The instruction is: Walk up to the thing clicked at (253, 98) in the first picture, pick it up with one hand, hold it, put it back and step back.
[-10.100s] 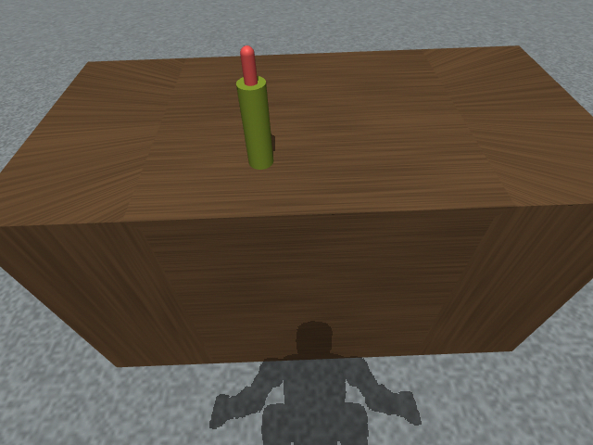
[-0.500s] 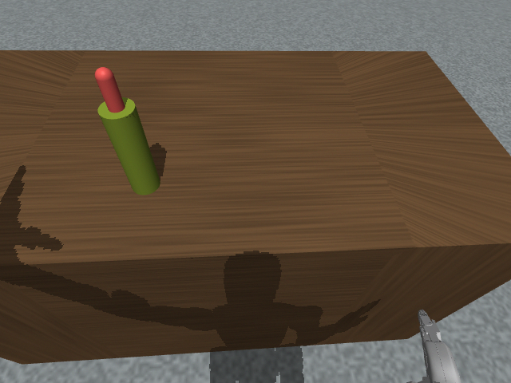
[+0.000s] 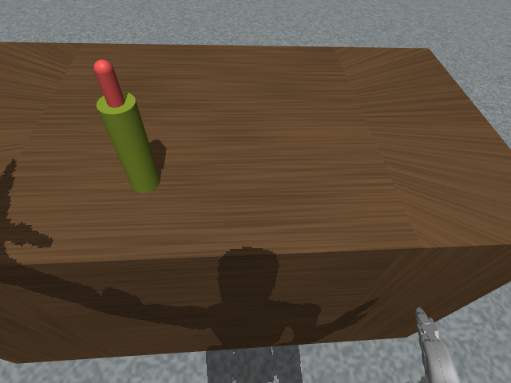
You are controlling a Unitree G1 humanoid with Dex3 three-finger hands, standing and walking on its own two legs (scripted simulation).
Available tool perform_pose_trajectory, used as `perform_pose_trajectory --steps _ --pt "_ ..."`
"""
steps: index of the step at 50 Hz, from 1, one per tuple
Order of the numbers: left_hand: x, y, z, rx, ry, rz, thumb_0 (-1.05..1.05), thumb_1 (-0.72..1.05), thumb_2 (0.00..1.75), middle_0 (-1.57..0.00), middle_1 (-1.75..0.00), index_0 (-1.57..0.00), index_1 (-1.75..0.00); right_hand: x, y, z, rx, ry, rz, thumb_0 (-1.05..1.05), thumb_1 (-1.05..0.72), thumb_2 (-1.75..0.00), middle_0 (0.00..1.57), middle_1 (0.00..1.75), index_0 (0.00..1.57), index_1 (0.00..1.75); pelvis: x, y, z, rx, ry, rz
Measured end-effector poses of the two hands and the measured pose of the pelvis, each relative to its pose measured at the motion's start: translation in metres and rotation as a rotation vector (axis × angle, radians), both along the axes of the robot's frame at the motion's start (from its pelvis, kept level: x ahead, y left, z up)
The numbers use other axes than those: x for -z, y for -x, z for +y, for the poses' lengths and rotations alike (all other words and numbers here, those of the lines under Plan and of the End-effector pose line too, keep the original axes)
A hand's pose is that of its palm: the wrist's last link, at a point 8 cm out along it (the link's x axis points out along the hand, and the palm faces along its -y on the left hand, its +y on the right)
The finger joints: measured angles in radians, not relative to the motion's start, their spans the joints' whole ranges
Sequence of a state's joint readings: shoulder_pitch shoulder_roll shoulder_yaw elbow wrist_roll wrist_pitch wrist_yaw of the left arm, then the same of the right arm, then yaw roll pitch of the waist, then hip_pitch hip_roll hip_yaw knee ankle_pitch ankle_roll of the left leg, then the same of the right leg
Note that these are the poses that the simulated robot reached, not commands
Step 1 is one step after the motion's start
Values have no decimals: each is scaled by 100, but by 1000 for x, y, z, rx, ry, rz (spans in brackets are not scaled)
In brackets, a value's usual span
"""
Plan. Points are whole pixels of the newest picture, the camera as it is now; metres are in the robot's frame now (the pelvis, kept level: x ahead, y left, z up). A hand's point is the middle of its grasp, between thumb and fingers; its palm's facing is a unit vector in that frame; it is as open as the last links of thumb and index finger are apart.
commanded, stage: go down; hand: left
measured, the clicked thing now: (127, 133) +0.49 +0.21 +0.12
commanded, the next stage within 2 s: approach in 0.24 s
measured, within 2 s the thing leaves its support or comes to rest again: neither
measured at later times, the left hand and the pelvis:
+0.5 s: hand out of the picture +0.37 +0.40 +0.17, palm faces +0.20 -0.98 +0.01, open 17.6 cm; pelvis +0.00 +0.00 +0.00, yaw +0 degrees
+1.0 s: hand (102, 190) +0.43 +0.26 +0.05, palm faces +0.10 -0.99 +0.09, open 17.5 cm; pelvis -0.02 +0.00 -0.03, yaw -2 degrees
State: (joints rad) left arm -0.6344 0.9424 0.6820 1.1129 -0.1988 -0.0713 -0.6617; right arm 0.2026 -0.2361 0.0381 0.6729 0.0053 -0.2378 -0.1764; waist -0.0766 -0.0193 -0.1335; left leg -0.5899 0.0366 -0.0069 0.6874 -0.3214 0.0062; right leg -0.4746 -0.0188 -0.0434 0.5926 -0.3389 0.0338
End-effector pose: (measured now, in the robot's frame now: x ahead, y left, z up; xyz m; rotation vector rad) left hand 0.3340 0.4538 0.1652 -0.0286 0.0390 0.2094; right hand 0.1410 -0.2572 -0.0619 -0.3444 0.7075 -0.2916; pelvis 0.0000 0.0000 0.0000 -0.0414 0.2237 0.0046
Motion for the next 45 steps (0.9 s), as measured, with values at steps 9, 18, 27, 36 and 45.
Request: perform_pose_trajectory --steps 9,18,27,36,45 --pt "-4 -2 -2 9 2 -2 -2 -60 4 -6 -5 -6 -5 1 -1 1 -4 -6 -7 -1 52 -5 6 5 6 5 1 -1 1 2 1 -1" --pt "-1 -1 1 -4 3 -5 -2 -60 4 -5 -5 -6 -5 -1 3 1 -15 -1 -10 -1 52 -5 6 5 6 5 2 2 0 2 0 1" --pt "3 -7 -8 23 -6 17 -2 -59 5 -8 -6 -6 -8 4 4 9 -35 -14 1 -1 53 -5 6 5 6 5 4 5 1 -1 3 6" --pt "51 -33 -59 102 34 40 -2 -60 5 -8 -6 -7 -8 3 5 17 -63 -44 -35 -1 54 -4 6 5 6 5 10 10 1 4 2 17" --pt "107 -61 -116 126 60 28 -2 -57 5 -7 -6 -7 -6 -2 25 -1 -28 -18 -21 -1 55 -4 6 5 6 5 21 16 -1 26 5 41"
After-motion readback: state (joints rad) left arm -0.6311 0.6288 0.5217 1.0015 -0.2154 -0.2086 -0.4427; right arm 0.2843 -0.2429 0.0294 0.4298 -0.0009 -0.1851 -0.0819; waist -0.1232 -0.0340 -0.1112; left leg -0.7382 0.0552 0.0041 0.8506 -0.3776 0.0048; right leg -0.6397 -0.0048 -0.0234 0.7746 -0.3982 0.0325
